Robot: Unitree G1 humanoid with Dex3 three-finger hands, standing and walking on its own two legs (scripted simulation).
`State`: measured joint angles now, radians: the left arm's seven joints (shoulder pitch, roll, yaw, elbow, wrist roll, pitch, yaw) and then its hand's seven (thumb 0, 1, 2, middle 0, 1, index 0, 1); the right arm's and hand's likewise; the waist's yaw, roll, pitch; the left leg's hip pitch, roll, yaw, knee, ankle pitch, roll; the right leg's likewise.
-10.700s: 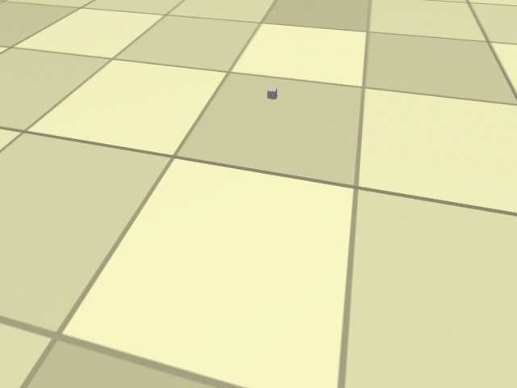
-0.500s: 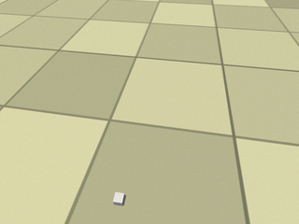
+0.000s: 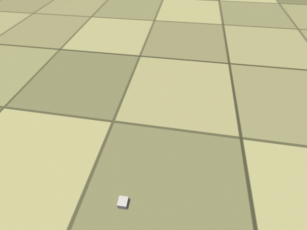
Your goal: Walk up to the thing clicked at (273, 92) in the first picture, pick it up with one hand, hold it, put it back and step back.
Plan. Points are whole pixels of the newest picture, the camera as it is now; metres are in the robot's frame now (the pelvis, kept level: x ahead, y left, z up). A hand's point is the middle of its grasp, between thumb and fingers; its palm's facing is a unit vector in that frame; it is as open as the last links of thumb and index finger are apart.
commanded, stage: stand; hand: left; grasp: from above
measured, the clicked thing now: (123, 202) +0.44 +0.22 -0.75
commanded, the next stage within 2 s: rise first in 0.04 s
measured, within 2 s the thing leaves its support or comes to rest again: neither
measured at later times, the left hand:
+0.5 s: hand out of the picture +0.16 +0.26 -0.17, palm faces -0.07 -0.92 -0.38, open 10.7 cm
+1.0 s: hand out of the picture +0.13 +0.26 -0.23, palm faces -0.19 -0.87 -0.46, open 14.2 cm
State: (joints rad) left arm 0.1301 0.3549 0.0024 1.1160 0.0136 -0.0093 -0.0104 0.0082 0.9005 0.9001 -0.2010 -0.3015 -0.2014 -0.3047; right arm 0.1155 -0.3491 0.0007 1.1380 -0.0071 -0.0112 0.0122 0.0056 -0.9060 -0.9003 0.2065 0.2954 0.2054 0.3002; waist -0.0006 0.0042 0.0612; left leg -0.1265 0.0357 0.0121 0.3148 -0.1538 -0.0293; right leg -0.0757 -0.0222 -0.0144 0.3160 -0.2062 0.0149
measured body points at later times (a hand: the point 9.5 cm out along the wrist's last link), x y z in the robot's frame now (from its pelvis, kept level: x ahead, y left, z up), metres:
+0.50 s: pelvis +0.00 +0.00 -0.03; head +0.06 +0.01 +0.42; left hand +0.16 +0.30 -0.15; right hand +0.10 -0.26 -0.15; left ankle +0.01 +0.14 -0.75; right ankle -0.02 -0.13 -0.75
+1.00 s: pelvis -0.01 +0.01 -0.09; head +0.09 +0.03 +0.35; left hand +0.14 +0.31 -0.20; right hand +0.17 -0.23 -0.18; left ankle +0.01 +0.14 -0.75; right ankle -0.02 -0.13 -0.75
